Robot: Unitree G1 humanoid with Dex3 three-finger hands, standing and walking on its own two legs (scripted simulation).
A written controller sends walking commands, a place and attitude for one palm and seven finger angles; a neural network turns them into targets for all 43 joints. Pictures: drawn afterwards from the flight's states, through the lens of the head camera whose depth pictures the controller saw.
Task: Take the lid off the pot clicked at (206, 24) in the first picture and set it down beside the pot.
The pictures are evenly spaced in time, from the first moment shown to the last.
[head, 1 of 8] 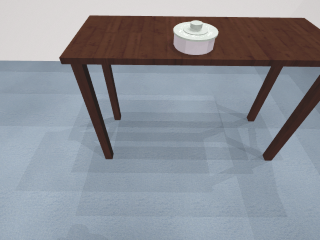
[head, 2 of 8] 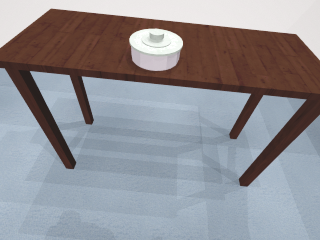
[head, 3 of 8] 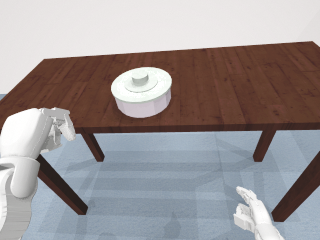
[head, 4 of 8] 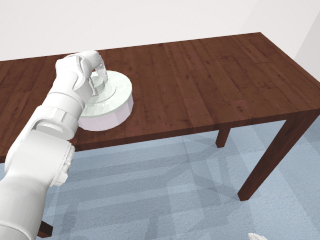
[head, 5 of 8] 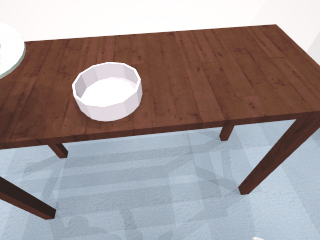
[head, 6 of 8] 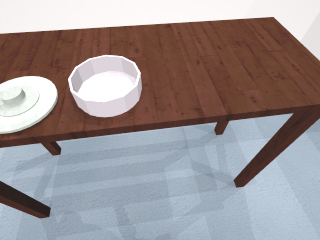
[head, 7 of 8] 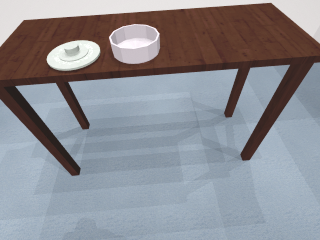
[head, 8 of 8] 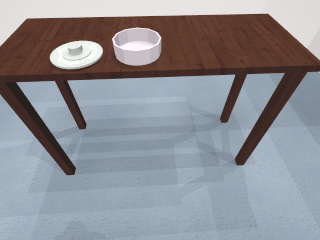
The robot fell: no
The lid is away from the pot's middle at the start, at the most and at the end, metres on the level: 0.00 0.25 0.24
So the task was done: yes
